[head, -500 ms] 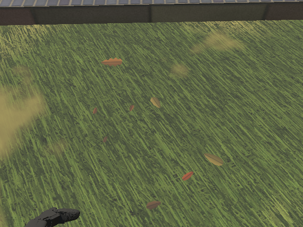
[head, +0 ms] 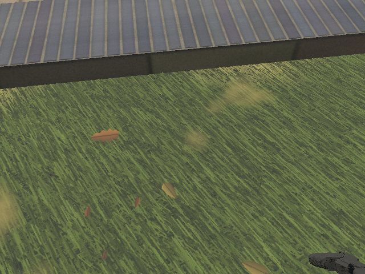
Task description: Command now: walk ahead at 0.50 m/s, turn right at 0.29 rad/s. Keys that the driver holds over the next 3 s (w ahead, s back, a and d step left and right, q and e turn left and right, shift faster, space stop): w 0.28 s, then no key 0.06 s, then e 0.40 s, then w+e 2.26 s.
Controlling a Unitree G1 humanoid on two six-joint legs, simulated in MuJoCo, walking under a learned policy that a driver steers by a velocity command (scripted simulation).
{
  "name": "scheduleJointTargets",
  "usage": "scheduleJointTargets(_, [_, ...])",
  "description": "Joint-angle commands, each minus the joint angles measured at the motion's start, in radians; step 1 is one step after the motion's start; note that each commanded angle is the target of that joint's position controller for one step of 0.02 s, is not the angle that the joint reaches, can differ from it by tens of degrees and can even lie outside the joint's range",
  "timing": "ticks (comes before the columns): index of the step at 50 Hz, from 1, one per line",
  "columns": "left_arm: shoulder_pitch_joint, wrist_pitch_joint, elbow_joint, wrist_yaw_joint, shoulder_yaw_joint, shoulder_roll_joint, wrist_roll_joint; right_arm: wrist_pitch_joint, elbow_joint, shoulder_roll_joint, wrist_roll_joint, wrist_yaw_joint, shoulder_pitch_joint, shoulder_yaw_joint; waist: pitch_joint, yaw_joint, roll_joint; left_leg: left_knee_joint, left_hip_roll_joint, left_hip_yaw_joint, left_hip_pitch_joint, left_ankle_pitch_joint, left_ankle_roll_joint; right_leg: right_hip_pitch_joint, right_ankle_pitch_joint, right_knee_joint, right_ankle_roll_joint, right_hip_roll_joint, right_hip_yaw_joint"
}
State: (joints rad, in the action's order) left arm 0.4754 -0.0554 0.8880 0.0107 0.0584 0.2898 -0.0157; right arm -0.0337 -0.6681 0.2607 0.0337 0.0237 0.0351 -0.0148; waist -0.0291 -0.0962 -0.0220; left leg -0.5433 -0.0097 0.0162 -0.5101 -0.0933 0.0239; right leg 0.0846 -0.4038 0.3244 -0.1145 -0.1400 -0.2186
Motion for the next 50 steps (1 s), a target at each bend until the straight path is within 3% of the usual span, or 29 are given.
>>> scheduleJointTargets(1, [-0.043,-0.024,-0.05,-0.004,0.024,0.139,0.001,-0.034,-0.035,0.189,0.009,-0.033,0.34,-0.067,0.179,0.218,0.03,0.075,-0.073,-0.086,0.538,-0.086,0.085,-0.22,0.808,0.458,-0.013,0.175,-0.028])
scheduleJointTargets(2, [0.068,-0.026,-0.07,-0.007,0.007,0.048,0.033,-0.033,-0.04,0.3,0.03,-0.041,0.439,-0.094,0.33,0.196,-0.186,0.117,-0.356,-0.532,0.812,-0.196,0.205,-0.495,0.28,0.822,0.038,0.02,0.074])
scheduleJointTargets(3, [0.087,-0.025,-0.054,-0.005,0.01,0.092,0.005,-0.02,-0.057,0.264,0.002,-0.028,0.4,-0.093,0.308,0.157,-0.207,0.256,-0.414,-0.797,0.754,-0.242,0.249,-0.631,-0.094,0.938,0.035,-0.01,0.065])
scheduleJointTargets(4, [0.014,-0.017,-0.051,-0.005,0.014,0.107,-0.012,-0.017,-0.042,0.186,-0.012,-0.022,0.297,-0.076,0.129,0.122,-0.083,0.275,-0.383,-0.674,0.593,-0.33,0.243,-0.678,-0.016,0.977,0.032,0.056,0.056])
scheduleJointTargets(5, [-0.066,-0.015,-0.063,-0.014,0.009,0.101,-0.019,-0.021,-0.038,0.122,-0.014,-0.016,0.24,-0.061,0.046,0.119,0.003,0.295,-0.331,-0.531,0.477,-0.289,0.223,-0.669,0.046,0.931,0.031,0.093,0.07])
scheduleJointTargets(7, [-0.109,-0.002,-0.077,-0.028,0.003,0.078,-0.024,-0.032,-0.068,0.089,-0.011,-0.017,0.228,-0.047,-0.007,0.09,-0.04,0.336,-0.243,-0.346,0.365,-0.111,0.18,-0.627,0.08,0.837,0.038,0.139,0.096])
scheduleJointTargets(10, [-0.111,0.013,-0.07,-0.04,-0.007,0.05,-0.03,-0.058,-0.115,0.101,-0.022,-0.008,0.285,-0.05,0.008,0.074,-0.065,0.358,-0.213,-0.24,0.361,0.103,0.186,-0.626,0.113,0.783,0.055,0.149,0.134])
scheduleJointTargets(14, [-0.296,0.012,-0.125,-0.052,-0.028,0.023,-0.03,-0.06,-0.159,0.097,-0.029,-0.004,0.34,-0.048,-0.03,0.102,-0.06,0.406,-0.174,-0.134,0.389,0.185,0.181,-0.72,0.257,0.587,0.088,0.204,0.208])
scheduleJointTargets(17, [-0.388,0.005,-0.141,-0.053,-0.052,-0.023,-0.019,-0.059,-0.19,0.099,-0.03,-0.005,0.369,-0.043,-0.031,0.122,-0.061,0.344,-0.13,-0.028,0.364,0.525,0.142,-0.597,0.359,0.371,0.101,0.169,0.273])
scheduleJointTargets(21, [-0.39,-0.001,-0.118,-0.04,-0.05,0.001,-0.012,-0.051,-0.221,0.111,-0.023,-0.017,0.388,-0.042,0.013,0.123,-0.087,0.253,-0.166,0.01,0.454,0.623,0.103,-0.494,0.392,0.265,0.065,0.128,0.274])
scheduleJointTargets(23, [-0.326,-0.007,-0.095,-0.036,-0.036,0.035,-0.02,-0.039,-0.223,0.125,-0.026,-0.032,0.362,-0.047,0.029,0.088,-0.085,0.125,-0.173,0.02,0.493,0.677,0.083,-0.421,0.346,0.197,0.03,0.097,0.271])
scheduleJointTargets(24, [-0.242,-0.017,-0.066,-0.034,-0.025,0.054,-0.029,-0.03,-0.224,0.132,-0.031,-0.039,0.357,-0.049,0.065,0.048,-0.05,-0.019,-0.15,0.045,0.483,0.638,0.064,-0.321,0.4,0.118,0.008,0.081,0.266])
scheduleJointTargets(25, [-0.157,-0.028,-0.046,-0.03,-0.007,0.112,-0.039,-0.028,-0.209,0.134,-0.031,-0.045,0.378,-0.049,0.132,0.024,0.016,-0.213,-0.111,0.079,0.382,0.423,0.033,-0.161,0.688,0.115,-0.025,0.174,0.17])
scheduleJointTargets(26, [-0.093,-0.023,-0.052,-0.022,0.017,0.196,-0.04,-0.028,-0.167,0.06,-0.038,-0.048,0.453,-0.032,0.273,0.052,0.209,-0.567,0.004,0.128,0.142,-0.26,0.002,0.103,1.269,0.231,-0.163,0.464,-0.134])
scheduleJointTargets(27, [-0.071,-0.004,-0.052,-0.019,0.026,0.18,0.026,-0.007,-0.171,0.076,-0.045,-0.053,0.472,-0.037,0.418,0.039,0.229,-0.754,0.082,0.024,0.029,-0.561,-0.013,0.177,1.383,0.191,-0.304,0.551,-0.298])
scheduleJointTargets(28, [-0.134,0.009,-0.071,-0.017,0.024,0.148,0.041,0.007,-0.171,0.105,-0.023,-0.053,0.422,-0.044,0.331,0.055,0.108,-0.776,0.02,-0.04,-0.015,-0.506,-0.019,0.077,1.212,0.142,-0.284,0.495,-0.22])
scheduleJointTargets(30, [-0.253,0.026,-0.085,-0.006,0.008,0.076,0.023,0.019,-0.146,0.09,-0.013,-0.051,0.304,-0.044,0.115,0.094,0.062,-0.679,-0.029,-0.05,-0.038,-0.412,-0.032,-0.162,0.947,0.046,-0.204,0.38,-0.118])
scheduleJointTargets(31, [-0.27,0.033,-0.085,0.0,0.008,0.07,0.021,0.034,-0.137,0.091,-0.006,-0.051,0.298,-0.045,0.088,0.115,0.07,-0.624,-0.041,-0.052,0.0,-0.379,-0.042,-0.243,0.86,0.017,-0.175,0.338,-0.088])
scheduleJointTargets(34, [-0.278,0.04,-0.093,-0.006,0.022,0.094,0.004,0.067,-0.137,0.072,-0.004,-0.05,0.317,-0.044,0.126,0.133,0.074,-0.566,-0.018,-0.037,0.075,-0.331,-0.059,-0.33,0.694,-0.018,-0.154,0.291,-0.076])
scheduleJointTargets(37, [-0.27,0.05,-0.096,-0.009,0.036,0.115,-0.001,0.082,-0.11,0.077,-0.004,-0.054,0.249,-0.048,0.117,0.116,0.093,-0.485,-0.019,-0.045,0.055,-0.304,-0.066,-0.369,0.422,-0.059,-0.143,0.271,-0.119])
scheduleJointTargets(40, [-0.243,0.065,-0.093,-0.01,0.048,0.129,-0.002,0.08,-0.079,0.094,0.005,-0.045,0.184,-0.052,0.107,0.09,0.141,-0.405,-0.018,-0.051,0.026,-0.287,-0.071,-0.372,-0.093,-0.146,-0.137,0.254,-0.228])
scheduleJointTargets(45, [-0.207,0.068,-0.083,-0.015,0.065,0.148,-0.008,0.048,-0.055,0.09,-0.004,-0.04,0.142,-0.047,0.078,0.073,0.129,-0.249,0.021,-0.048,0.08,-0.342,-0.051,-0.362,-0.212,-0.155,-0.128,0.251,-0.307])
scheduleJointTargets(47, [-0.244,0.075,-0.089,-0.023,0.068,0.146,-0.007,0.035,-0.067,0.085,-0.02,-0.04,0.199,-0.044,0.068,0.111,0.138,-0.108,0.059,-0.043,0.242,-0.387,-0.018,-0.454,-0.218,-0.152,-0.109,0.223,-0.3])
scheduleJointTargets(49, [-0.336,0.079,-0.12,-0.019,0.069,0.12,-0.002,0.024,-0.116,0.088,-0.027,-0.061,0.365,-0.047,0.028,0.213,0.122,0.19,0.076,-0.003,0.51,-0.277,0.028,-0.641,-0.248,-0.082,-0.021,0.128,-0.235])
scheduleJointTargets(50, [-0.34,0.074,-0.138,-0.012,0.059,0.065,0.008,0.017,-0.135,0.164,-0.018,-0.08,0.421,-0.064,0.007,0.222,-0.034,0.318,-0.066,-0.132,0.642,-0.377,0.049,-0.802,-0.261,0.138,0.053,0.036,-0.115])
